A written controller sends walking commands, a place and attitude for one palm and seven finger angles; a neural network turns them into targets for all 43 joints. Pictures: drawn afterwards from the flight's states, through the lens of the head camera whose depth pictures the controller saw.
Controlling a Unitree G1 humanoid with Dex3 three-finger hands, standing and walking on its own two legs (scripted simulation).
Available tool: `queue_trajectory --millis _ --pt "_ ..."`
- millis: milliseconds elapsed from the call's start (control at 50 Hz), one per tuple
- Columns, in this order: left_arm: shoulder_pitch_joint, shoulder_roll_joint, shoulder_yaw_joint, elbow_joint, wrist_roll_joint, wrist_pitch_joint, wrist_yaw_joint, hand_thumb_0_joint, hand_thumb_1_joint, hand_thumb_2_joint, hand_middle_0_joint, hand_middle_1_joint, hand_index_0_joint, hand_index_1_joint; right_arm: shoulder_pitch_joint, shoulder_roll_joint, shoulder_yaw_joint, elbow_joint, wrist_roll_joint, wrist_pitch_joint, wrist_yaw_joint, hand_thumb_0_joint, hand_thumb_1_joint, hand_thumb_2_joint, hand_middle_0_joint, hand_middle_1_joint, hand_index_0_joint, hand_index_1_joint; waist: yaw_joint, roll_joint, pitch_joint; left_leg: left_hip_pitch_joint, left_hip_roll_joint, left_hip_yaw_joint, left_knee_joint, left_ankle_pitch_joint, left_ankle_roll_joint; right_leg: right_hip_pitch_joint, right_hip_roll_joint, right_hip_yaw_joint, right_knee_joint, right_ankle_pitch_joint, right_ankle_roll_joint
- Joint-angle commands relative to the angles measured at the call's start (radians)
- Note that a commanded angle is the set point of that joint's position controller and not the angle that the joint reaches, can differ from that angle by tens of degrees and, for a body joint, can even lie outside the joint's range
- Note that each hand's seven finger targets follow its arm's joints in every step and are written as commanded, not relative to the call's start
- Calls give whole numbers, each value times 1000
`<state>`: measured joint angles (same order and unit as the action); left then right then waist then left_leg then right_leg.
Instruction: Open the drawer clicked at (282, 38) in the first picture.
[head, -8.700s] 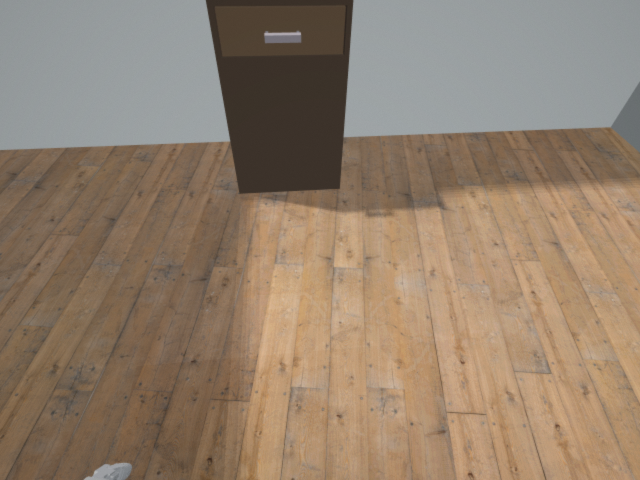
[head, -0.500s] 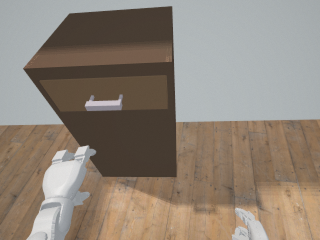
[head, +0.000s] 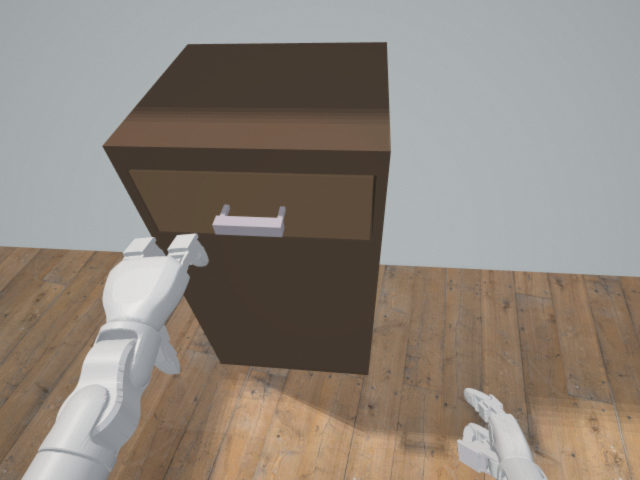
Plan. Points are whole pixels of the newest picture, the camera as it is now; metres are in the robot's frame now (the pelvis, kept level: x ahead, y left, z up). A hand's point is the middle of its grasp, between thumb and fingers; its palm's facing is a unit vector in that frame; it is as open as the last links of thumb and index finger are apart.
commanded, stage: raise the hand with hooked fingers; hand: left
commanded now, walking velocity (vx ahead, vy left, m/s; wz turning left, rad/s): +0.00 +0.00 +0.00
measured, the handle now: (251, 218) +0.55 +0.22 -0.03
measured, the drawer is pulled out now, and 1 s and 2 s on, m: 0.00 0.00 0.00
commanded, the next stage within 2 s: move the hooked fingers above the handle in 0.54 s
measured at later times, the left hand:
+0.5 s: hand (183, 291) +0.31 +0.22 +0.08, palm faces +0.04 -0.09 -1.00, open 13.8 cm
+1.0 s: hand (196, 273) +0.34 +0.22 +0.08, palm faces +0.02 -0.05 -1.00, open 13.8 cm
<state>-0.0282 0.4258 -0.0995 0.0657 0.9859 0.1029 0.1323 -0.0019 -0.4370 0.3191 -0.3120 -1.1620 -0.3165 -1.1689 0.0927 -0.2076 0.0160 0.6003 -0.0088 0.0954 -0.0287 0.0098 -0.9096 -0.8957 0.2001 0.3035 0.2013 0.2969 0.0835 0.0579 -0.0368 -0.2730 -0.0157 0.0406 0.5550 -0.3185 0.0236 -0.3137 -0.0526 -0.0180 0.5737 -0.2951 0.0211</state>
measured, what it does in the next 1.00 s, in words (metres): stands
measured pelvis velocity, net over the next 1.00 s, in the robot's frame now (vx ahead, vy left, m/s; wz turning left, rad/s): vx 0.00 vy -0.02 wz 0.02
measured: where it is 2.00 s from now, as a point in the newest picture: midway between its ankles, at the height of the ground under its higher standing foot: outside the picture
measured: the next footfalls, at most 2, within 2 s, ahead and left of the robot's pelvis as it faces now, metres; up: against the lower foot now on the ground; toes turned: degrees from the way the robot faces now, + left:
none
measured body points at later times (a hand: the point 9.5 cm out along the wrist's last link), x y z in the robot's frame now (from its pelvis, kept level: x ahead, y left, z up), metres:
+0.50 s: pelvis +0.01 -0.01 +0.01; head +0.04 -0.04 +0.46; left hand +0.30 +0.22 +0.14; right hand +0.18 -0.25 -0.11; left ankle -0.02 +0.10 -0.73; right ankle +0.00 -0.14 -0.73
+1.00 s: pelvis +0.00 -0.02 +0.00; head +0.02 -0.05 +0.45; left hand +0.33 +0.22 +0.13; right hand +0.18 -0.26 -0.11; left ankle -0.02 +0.10 -0.73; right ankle +0.00 -0.14 -0.73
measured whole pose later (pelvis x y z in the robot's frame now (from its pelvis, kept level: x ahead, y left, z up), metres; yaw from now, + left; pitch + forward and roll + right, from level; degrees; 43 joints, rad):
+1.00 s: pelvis +0.00 -0.02 +0.00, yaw +1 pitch +4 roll +0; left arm -0.28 0.46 -0.08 0.33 0.98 -0.07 0.12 0.00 -0.49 0.30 -0.32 -1.20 -0.32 -1.20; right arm 0.14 -0.25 -0.03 0.66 0.01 0.08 -0.05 0.01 -0.91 -0.90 0.20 0.30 0.20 0.30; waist 0.07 0.05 -0.03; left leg -0.30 0.01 0.01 0.50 -0.27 -0.01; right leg -0.33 -0.03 -0.05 0.53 -0.26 -0.01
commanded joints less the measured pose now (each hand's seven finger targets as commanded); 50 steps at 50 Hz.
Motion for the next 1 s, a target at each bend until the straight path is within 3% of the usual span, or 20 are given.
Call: queue_trajectory --millis 0,20,120,180,260,360,400,500,600,640,720,780,800,820,900,920,980 --pt "-335 223 144 -224 7 -28 6 0 -500 300 -300 -1200 -300 -1200 -87 -126 -42 -134 -5 -34 -11 0 -900 -900 200 300 200 300 -7 24 -210 105 6 -42 -106 396 -16 123 66 -30 -74 240 -68" --pt "-340 218 140 -218 2 -34 0 0 -500 300 -300 -1200 -300 -1200 -83 -125 -43 -130 -3 -34 -10 0 -900 -900 200 300 200 300 -7 42 -219 117 7 -43 -106 422 -18 127 67 -31 -78 251 -68" --pt "-405 234 141 -193 -26 -53 -39 0 -500 300 -300 -1200 -300 -1200 -71 -134 -45 -115 1 -30 -8 0 -900 -900 200 300 200 300 -19 17 -222 134 6 -43 -116 461 -18 148 69 -33 -104 293 -65" --pt "-298 211 146 -122 -44 -51 -72 0 -500 300 -300 -1200 -300 -1200 -61 -142 -51 -117 4 -25 -1 0 -900 -900 200 300 200 300 -5 -45 -207 107 4 -36 -124 471 -14 174 72 -35 -113 323 -63" --pt "-271 214 149 -153 -61 -77 -95 0 -500 300 -300 -1200 -300 -1200 -60 -151 -55 -128 3 -17 4 0 -900 -900 200 300 200 300 1 -83 -210 86 -1 -22 -126 455 -6 196 64 -30 -115 358 -58" --pt "-317 266 209 -274 -42 -153 -31 0 -500 300 -300 -1200 -300 -1200 -57 -146 -65 -124 -6 -32 5 0 -900 -900 200 300 200 300 11 9 -279 121 -5 -29 -111 494 -7 194 62 -20 -101 368 -63" --pt "-320 283 240 -279 -36 -168 11 0 -500 300 -300 -1200 -300 -1200 -51 -143 -68 -120 -9 -37 2 0 -900 -900 200 300 200 300 15 -2 -310 117 -9 -29 -105 494 -6 206 60 -19 -94 380 -62" --pt "-306 244 219 -174 -42 -129 65 0 -500 300 -300 -1200 -300 -1200 -52 -144 -76 -95 10 -40 4 0 -900 -900 200 300 200 300 2 -32 -241 69 -13 -5 -114 396 -4 176 56 -13 -109 345 -58" --pt "-313 207 144 -148 -33 -56 32 0 -500 300 -300 -1200 -300 -1200 -77 -149 -72 -102 16 -31 2 0 -900 -900 200 300 200 300 -7 -44 -256 74 -18 5 -120 377 1 194 54 -10 -115 343 -53" --pt "-330 229 148 -142 -41 -51 5 0 -500 300 -300 -1200 -300 -1200 -80 -155 -69 -105 15 -28 -5 0 -900 -900 200 300 200 300 -13 -67 -241 63 -22 6 -124 350 4 198 54 -8 -121 333 -49" --pt "-415 228 128 -72 -39 -81 -30 0 -500 300 -300 -1200 -300 -1200 -73 -151 -59 -98 14 -30 -20 0 -900 -900 200 300 200 300 -29 -100 -175 40 -26 6 -127 281 10 156 56 -9 -137 269 -45" --pt "-478 280 181 -25 -29 -125 -25 0 -500 300 -300 -1200 -300 -1200 -52 -153 -62 -89 11 -36 -29 0 -900 -900 200 300 200 300 -22 -103 -198 33 -30 5 -119 267 10 156 57 -3 -135 253 -45" --pt "-512 288 181 -28 -18 -140 -16 0 -500 300 -300 -1200 -300 -1200 -53 -148 -60 -89 11 -37 -30 0 -900 -900 200 300 200 300 -20 -68 -217 35 -33 5 -115 266 9 153 53 1 -129 249 -47" --pt "-543 261 160 -24 -17 -154 -5 0 -500 300 -300 -1200 -300 -1200 -43 -141 -64 -85 9 -41 -31 0 -900 -900 200 300 200 300 -24 -60 -241 43 -32 5 -107 281 10 153 52 -1 -120 263 -48" --pt "-580 266 176 35 -5 -178 34 0 -500 300 -300 -1200 -300 -1200 -14 -142 -77 -70 12 -50 -29 0 -900 -900 200 300 200 300 -29 -20 -264 41 -30 2 -90 305 4 125 59 -7 -102 273 -54" --pt "-605 230 140 63 -7 -175 40 0 -500 300 -300 -1200 -300 -1200 -6 -140 -77 -68 14 -50 -28 0 -900 -900 200 300 200 300 -39 -25 -251 31 -31 2 -87 299 4 111 59 -10 -100 269 -53" --pt "-649 219 126 152 5 -152 49 0 -500 300 -300 -1200 -300 -1200 14 -149 -84 -60 19 -50 -25 0 -900 -900 200 300 200 300 -49 -46 -248 9 -30 2 -83 283 3 87 66 -17 -96 243 -55"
